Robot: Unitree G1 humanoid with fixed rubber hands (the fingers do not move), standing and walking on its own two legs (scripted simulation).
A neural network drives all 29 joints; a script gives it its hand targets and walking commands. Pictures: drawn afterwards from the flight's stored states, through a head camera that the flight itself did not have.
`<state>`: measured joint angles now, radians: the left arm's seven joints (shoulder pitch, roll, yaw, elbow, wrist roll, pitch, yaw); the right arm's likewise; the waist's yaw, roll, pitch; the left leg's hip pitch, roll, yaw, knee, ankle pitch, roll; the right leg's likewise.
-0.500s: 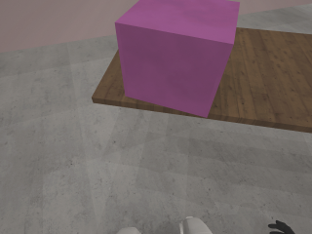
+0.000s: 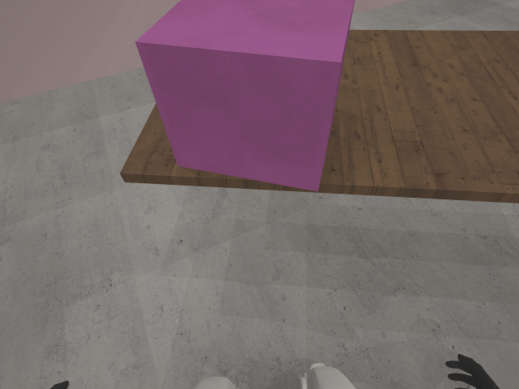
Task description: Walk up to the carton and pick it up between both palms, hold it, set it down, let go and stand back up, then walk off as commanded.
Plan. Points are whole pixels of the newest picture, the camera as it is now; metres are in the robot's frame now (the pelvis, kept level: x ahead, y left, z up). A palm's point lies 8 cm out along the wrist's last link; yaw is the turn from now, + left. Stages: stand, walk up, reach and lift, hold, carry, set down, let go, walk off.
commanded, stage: walk up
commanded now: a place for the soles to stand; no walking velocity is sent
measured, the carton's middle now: (260, 83) +0.66 +0.02 +0.11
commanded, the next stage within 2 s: none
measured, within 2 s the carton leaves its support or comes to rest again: neither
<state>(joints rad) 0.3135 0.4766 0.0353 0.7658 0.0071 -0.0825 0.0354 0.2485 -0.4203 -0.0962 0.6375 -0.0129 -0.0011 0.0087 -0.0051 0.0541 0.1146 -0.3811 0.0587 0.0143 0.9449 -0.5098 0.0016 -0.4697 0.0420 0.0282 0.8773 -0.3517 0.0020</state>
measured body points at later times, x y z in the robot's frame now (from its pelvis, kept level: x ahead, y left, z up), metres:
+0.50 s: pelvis +0.02 +0.02 +0.01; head +0.06 -0.01 +0.45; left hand +0.12 +0.36 -0.06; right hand +0.15 -0.31 -0.09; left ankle +0.02 +0.14 -0.68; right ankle +0.07 -0.11 -0.69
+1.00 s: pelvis +0.04 +0.03 +0.01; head +0.07 +0.01 +0.45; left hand +0.16 +0.37 -0.07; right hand +0.17 -0.29 -0.08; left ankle +0.03 +0.15 -0.69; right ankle +0.08 -0.10 -0.69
